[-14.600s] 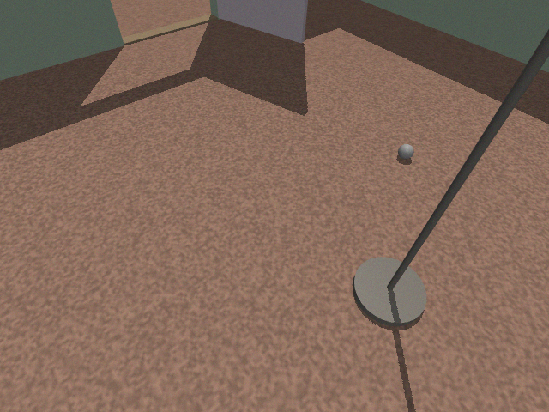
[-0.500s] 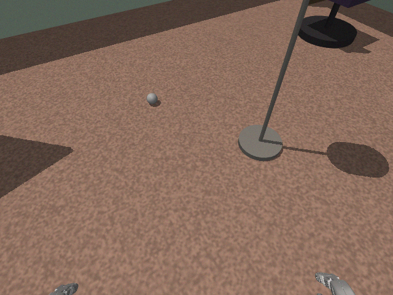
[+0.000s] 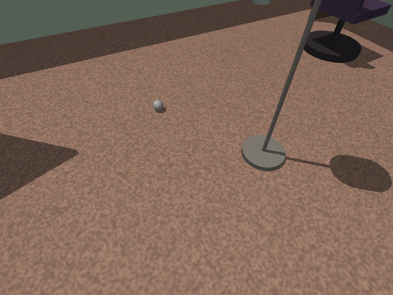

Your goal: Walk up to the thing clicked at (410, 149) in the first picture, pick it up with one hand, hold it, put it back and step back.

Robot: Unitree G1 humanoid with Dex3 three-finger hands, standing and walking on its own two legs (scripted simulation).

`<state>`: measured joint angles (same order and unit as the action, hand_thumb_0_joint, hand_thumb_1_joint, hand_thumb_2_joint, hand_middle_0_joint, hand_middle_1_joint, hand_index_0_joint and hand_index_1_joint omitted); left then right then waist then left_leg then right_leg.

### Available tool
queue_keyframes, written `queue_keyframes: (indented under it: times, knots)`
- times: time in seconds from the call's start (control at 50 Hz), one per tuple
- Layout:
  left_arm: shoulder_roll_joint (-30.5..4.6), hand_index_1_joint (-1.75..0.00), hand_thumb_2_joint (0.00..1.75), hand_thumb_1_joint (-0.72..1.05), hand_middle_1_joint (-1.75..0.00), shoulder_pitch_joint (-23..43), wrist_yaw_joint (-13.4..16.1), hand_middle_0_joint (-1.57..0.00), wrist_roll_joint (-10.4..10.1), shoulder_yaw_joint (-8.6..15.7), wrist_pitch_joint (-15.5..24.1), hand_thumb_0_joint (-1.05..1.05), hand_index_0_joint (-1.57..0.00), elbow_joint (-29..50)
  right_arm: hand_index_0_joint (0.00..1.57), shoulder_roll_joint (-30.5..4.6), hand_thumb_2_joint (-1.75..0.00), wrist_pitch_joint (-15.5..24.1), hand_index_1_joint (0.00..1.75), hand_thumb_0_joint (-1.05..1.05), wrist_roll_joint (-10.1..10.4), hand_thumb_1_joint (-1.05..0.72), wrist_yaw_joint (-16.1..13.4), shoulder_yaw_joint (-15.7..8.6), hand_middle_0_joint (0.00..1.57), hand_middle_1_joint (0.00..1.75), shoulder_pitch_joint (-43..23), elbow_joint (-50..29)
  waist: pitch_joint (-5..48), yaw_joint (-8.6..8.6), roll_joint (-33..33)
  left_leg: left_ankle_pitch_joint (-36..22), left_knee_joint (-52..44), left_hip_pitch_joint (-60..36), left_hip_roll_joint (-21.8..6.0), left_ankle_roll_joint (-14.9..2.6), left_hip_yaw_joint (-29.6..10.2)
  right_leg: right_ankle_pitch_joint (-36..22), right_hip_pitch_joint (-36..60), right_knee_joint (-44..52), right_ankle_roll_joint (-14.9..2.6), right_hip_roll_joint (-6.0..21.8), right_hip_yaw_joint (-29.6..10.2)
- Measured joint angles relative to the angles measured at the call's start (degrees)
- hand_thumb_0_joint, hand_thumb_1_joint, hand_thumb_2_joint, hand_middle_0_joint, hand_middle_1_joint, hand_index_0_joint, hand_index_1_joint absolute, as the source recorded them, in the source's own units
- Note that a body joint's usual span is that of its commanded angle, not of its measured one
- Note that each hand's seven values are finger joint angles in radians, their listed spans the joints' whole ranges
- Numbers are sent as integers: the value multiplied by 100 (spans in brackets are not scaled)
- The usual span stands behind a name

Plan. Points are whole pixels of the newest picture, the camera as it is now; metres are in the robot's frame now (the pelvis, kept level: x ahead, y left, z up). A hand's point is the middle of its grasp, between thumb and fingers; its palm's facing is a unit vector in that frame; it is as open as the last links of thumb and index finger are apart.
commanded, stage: stand
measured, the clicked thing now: (158, 105) +1.52 +0.23 -0.74
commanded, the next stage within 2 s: none
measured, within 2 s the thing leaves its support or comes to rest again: neither
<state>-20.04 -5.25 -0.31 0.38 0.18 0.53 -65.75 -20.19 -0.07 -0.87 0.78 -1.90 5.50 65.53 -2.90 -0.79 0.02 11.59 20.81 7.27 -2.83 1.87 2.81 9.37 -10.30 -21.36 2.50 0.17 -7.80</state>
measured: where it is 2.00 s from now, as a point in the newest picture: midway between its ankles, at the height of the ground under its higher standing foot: outside the picture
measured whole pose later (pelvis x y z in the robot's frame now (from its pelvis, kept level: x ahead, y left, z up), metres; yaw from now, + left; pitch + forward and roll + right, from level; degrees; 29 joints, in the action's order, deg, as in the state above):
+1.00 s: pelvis +0.01 +0.01 +0.00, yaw +2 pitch -2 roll +0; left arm -20.4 -6.1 -0.1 0.3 -0.3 0.4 -64.3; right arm -20.1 -0.2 -0.6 0.7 -1.3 6.2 64.6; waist -3.1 -0.4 0.1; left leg 12.0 20.6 6.5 -2.0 1.5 1.3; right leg 9.9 -8.5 -20.3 2.9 1.2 -6.3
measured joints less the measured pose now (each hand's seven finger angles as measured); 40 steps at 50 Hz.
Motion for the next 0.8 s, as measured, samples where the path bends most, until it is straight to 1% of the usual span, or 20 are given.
queue_keyframes:
  times: [0.22, 0.58, 0.8]
  knots:
    - [-12, -30, 89, 90, -30, -139, -1, -20, -12, -12, -2, 1, -20, 16, 21, -6, -90, 21, 30, 0, 7, -90, 0, 27, 20, 30, -3, -49, 17, 72, -18, 21, -31, -3, 33, -11, -55, 49, 26, 24, 7, 39, 58]
    - [-3, -30, 89, 90, -30, -12, 24, -20, -21, -42, 8, 1, -20, 132, 21, -6, -90, -4, 30, 0, 32, -90, -19, 58, 20, 30, -51, -99, 10, 44, 4, 67, -31, -93, 38, -13, -108, 88, 163, 76, 9, 52, 117]
    - [-28, -30, 89, 90, -30, -24, 16, -20, -16, -31, -3, 1, -20, 152, 21, -4, -90, -2, 30, 0, 30, -90, -12, 67, 20, 30, 29, -103, -22, 33, 24, 44, -46, -95, 57, -28, -120, 59, 184, 116, 23, 74, 129]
